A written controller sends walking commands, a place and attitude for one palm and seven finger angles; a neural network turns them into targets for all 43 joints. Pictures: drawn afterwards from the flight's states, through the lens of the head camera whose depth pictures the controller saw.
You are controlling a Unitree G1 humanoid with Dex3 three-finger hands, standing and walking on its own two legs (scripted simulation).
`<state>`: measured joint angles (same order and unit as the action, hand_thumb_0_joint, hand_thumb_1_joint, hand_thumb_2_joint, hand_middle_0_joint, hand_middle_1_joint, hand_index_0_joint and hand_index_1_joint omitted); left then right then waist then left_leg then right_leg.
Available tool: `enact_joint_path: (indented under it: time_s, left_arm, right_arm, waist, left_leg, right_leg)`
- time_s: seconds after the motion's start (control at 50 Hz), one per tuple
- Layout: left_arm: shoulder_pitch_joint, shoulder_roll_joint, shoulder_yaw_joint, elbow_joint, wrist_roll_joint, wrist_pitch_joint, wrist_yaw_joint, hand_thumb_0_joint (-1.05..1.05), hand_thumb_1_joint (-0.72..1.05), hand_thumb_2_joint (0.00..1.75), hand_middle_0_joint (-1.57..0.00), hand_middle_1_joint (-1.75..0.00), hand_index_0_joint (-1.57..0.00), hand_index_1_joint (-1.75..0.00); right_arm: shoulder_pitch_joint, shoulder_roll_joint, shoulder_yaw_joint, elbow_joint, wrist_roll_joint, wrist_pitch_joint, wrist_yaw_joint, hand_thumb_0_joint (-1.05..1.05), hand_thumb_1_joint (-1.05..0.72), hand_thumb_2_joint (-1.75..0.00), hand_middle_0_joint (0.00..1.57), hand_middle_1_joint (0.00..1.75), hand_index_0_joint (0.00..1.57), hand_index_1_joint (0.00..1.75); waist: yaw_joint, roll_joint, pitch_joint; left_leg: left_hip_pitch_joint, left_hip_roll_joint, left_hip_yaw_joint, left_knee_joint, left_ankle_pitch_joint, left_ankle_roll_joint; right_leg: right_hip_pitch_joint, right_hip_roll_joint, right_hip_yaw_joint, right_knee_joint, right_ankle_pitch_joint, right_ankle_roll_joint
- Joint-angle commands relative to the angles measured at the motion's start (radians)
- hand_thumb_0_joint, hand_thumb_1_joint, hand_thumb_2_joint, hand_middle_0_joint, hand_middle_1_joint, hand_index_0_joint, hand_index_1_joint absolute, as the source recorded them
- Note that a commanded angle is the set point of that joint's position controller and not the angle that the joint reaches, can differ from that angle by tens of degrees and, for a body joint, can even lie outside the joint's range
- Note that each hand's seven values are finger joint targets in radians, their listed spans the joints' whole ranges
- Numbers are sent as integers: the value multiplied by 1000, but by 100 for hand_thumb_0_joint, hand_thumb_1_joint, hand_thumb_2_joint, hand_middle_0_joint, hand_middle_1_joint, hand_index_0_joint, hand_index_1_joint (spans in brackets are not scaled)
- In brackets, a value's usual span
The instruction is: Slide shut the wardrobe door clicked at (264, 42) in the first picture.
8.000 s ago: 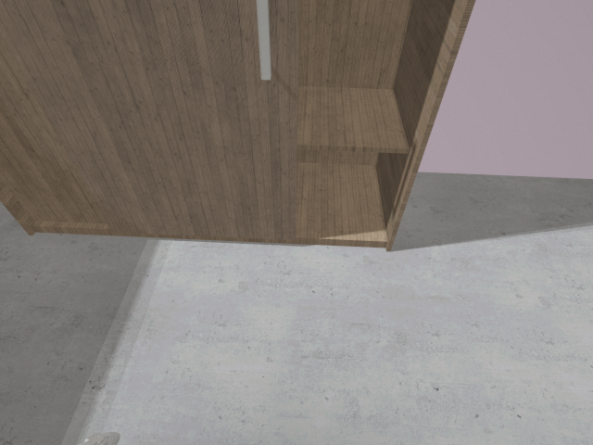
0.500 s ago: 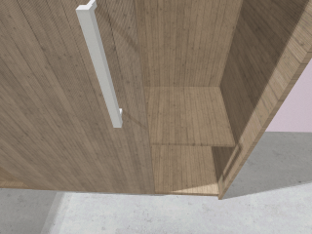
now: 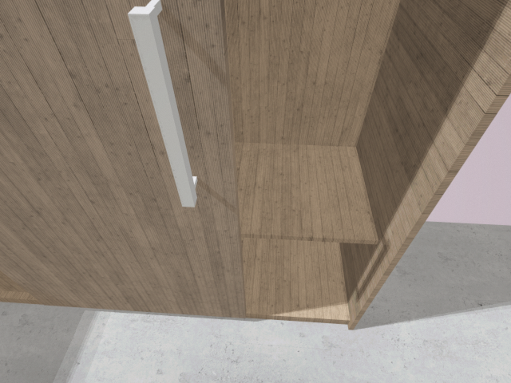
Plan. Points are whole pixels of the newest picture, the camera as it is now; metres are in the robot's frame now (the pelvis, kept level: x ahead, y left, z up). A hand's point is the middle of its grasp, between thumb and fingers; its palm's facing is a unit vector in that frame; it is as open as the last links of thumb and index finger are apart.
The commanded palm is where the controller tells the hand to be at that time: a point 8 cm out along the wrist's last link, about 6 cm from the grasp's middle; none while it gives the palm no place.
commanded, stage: look again from close up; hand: left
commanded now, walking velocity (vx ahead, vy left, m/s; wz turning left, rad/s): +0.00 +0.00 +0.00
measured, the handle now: (175, 122) +0.45 +0.16 +0.19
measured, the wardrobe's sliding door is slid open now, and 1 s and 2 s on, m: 0.40 0.40 0.40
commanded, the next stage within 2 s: none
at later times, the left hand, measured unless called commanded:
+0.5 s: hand out of the picture -0.02 +0.16 -0.17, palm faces +0.04 -0.98 -0.18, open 7.3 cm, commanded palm none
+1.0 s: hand out of the picture -0.04 +0.15 -0.17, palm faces +0.06 -0.98 -0.17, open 7.3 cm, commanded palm none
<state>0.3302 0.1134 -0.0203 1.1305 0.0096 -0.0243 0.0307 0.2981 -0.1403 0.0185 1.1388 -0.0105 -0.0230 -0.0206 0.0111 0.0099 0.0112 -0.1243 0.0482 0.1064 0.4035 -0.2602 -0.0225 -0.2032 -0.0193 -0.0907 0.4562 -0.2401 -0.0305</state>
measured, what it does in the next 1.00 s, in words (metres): stands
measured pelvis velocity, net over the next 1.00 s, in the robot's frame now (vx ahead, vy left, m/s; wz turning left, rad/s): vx -0.01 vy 0.00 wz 0.00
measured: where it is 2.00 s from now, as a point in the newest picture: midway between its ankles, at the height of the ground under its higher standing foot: outside the picture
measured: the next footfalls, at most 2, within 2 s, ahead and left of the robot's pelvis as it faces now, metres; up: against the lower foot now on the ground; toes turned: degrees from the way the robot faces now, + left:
none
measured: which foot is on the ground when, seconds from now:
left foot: down 0.00-1.00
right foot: down 0.00-1.00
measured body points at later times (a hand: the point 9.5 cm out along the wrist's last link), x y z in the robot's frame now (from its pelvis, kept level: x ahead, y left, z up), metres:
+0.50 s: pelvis -0.01 +0.00 +0.00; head -0.01 -0.01 +0.45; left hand -0.02 +0.21 -0.16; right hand -0.04 -0.20 -0.17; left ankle -0.03 +0.13 -0.74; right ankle +0.00 -0.10 -0.74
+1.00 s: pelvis -0.01 +0.00 +0.00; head -0.01 -0.01 +0.45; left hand -0.04 +0.21 -0.16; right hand -0.04 -0.20 -0.17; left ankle -0.03 +0.13 -0.74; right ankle +0.00 -0.10 -0.74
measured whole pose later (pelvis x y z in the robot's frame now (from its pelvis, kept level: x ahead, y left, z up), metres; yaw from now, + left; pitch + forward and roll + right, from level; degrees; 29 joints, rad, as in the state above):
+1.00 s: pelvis -0.01 +0.00 +0.00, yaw +0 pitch -1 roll +1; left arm 0.34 0.11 -0.01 1.13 0.01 -0.02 0.03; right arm 0.34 -0.11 0.02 1.14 -0.01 -0.02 -0.03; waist 0.01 0.01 0.01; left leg -0.14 0.05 0.11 0.41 -0.24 -0.02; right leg -0.22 -0.02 -0.09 0.46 -0.22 -0.03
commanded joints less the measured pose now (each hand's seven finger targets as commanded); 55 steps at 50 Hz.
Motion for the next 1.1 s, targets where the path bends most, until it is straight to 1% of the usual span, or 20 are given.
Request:
enact_joint_path:
  time_s: [0.0,0.16,0.2,0.26,0.28,0.36,0.38,0.46,0.52,0.56,0.66,0.7,0.76,0.78,0.82,0.86,0.88,0.94,1.0,1.08]
  left_arm:
    - [70,116,21,-34,3,-12,14,0,90,90,-20,-30,-20,-30]
    - [80,110,25,-37,2,-13,14,0,90,90,-20,-30,-20,-30]
    - [78,110,25,-38,2,-12,14,0,90,90,-20,-30,-20,-30]
    - [81,107,26,-39,2,-12,15,0,90,90,-20,-30,-20,-30]
    - [76,108,26,-37,2,-10,14,0,90,90,-20,-30,-20,-30]
    - [79,107,26,-38,2,-9,15,0,90,90,-20,-30,-20,-30]
    - [76,106,26,-38,2,-7,14,0,90,90,-20,-30,-20,-30]
    - [81,102,29,-40,2,-8,14,0,90,90,-20,-30,-20,-30]
    - [79,104,29,-39,3,-7,14,0,90,90,-20,-30,-20,-30]
    - [87,99,29,-38,2,-8,14,0,90,90,-20,-30,-20,-30]
    - [86,96,31,-36,3,-6,14,0,90,90,-20,-30,-20,-30]
    - [86,94,30,-37,3,-4,13,0,90,90,-20,-30,-20,-30]
    - [91,93,32,-36,3,-6,13,0,90,90,-20,-30,-20,-30]
    - [91,94,30,-32,3,-4,13,0,90,90,-20,-30,-20,-30]
    - [91,93,30,-33,3,-5,13,0,90,90,-20,-30,-20,-30]
    - [94,93,31,-33,3,-6,12,0,90,90,-20,-30,-20,-30]
    - [97,91,31,-30,3,-6,12,0,90,90,-20,-30,-20,-30]
    - [100,90,30,-29,3,-9,13,0,90,90,-20,-30,-20,-30]
    - [99,87,30,-28,4,-6,13,0,90,90,-20,-30,-20,-30]
    - [101,91,31,-27,3,-6,12,0,90,90,-20,-30,-20,-30]
  right_arm:
    - [91,-67,-7,-10,3,-5,-5,0,-90,-90,20,30,20,30]
    - [109,-60,-7,-4,1,-10,-6,0,-90,-90,20,30,20,30]
    - [111,-60,-7,-4,2,-9,-6,0,-90,-90,20,30,20,30]
    - [119,-54,-8,-1,2,-10,-6,0,-90,-90,20,30,20,30]
    - [116,-50,-7,-2,3,-7,-7,0,-90,-90,20,30,20,30]
    - [123,-51,-7,-2,1,-6,-6,0,-90,-90,20,30,20,30]
    - [123,-48,-7,-1,2,-5,-7,0,-90,-90,20,30,20,30]
    - [130,-50,-8,-2,1,-9,-7,0,-90,-90,20,30,20,30]
    - [131,-48,-7,-3,2,-7,-7,0,-90,-90,20,30,20,30]
    - [132,-48,-8,-3,1,-9,-8,0,-90,-90,20,30,20,30]
    - [135,-47,-9,-6,1,-7,-8,0,-90,-90,20,30,20,30]
    - [133,-45,-8,-8,1,-4,-8,0,-90,-90,20,30,20,30]
    - [141,-44,-9,-9,1,-7,-8,0,-90,-90,20,30,20,30]
    - [131,-42,-9,-8,2,-4,-9,0,-90,-90,20,30,20,30]
    - [134,-44,-9,-10,1,-5,-8,0,-90,-90,20,30,20,30]
    - [141,-44,-8,-10,1,-7,-9,0,-90,-90,20,30,20,30]
    - [134,-41,-10,-11,2,-5,-10,0,-90,-90,20,30,20,30]
    - [133,-44,-10,-10,2,-8,-10,0,-90,-90,20,30,20,30]
    - [129,-41,-9,-9,2,-3,-10,0,-90,-90,20,30,20,30]
    - [132,-36,-11,-7,1,-2,-10,0,-90,-90,20,30,20,30]
  waist:
    - [-12,-7,87]
    - [-10,-9,59]
    - [-7,-9,74]
    - [-8,-15,65]
    - [-6,-19,89]
    - [-9,-12,83]
    - [-6,-7,98]
    - [-8,-2,72]
    - [-7,-11,93]
    - [-7,-2,73]
    - [-8,-9,86]
    - [-6,-4,111]
    - [-9,-1,77]
    - [-4,-6,98]
    - [-7,-11,99]
    - [-7,-2,75]
    - [-4,-18,78]
    - [-6,-12,65]
    - [-5,-19,104]
    - [-5,-12,95]
  left_leg:
    - [-68,55,-69,-71,78,37]
    - [-60,59,-69,-71,104,38]
    - [-74,59,-69,-72,98,39]
    - [-68,61,-71,-71,114,39]
    - [-82,59,-70,-77,89,39]
    - [-73,57,-72,-75,87,39]
    - [-81,59,-72,-82,69,40]
    - [-70,61,-74,-80,89,42]
    - [-89,58,-73,-83,71,39]
    - [-71,59,-75,-79,91,41]
    - [-79,59,-74,-82,76,40]
    - [-100,55,-77,-86,49,40]
    - [-80,58,-77,-81,77,41]
    - [-84,59,-74,-86,54,42]
    - [-88,57,-76,-84,59,40]
    - [-83,57,-78,-81,79,42]
    - [-79,59,-78,-82,70,43]
    - [-71,59,-74,-72,104,40]
    - [-93,54,-72,-77,66,39]
    - [-81,54,-71,-79,55,39]
  right_leg:
    - [-24,-102,122,-114,101,-13]
    - [-7,-99,117,-101,127,-15]
    - [-7,-98,112,-101,119,-13]
    - [0,-99,111,-96,140,-15]
    - [-8,-97,109,-107,109,-15]
    - [-22,-96,117,-106,85,-16]
    - [-27,-92,113,-114,61,-15]
    - [-20,-92,114,-101,82,-14]
    - [-26,-93,113,-108,55,-14]
    - [-23,-93,112,-101,79,-14]
    - [-32,-91,112,-105,57,-13]
    - [-44,-89,117,-116,20,-13]
    - [-31,-89,115,-105,52,-14]
    - [-41,-87,112,-115,30,-13]
    - [-46,-88,115,-109,30,-12]
    - [-29,-89,116,-103,54,-14]
    - [-31,-87,113,-108,49,-14]
    - [-24,-91,115,-96,99,-14]
    - [-43,-90,118,-113,46,-13]
    - [-45,-88,120,-124,19,-15]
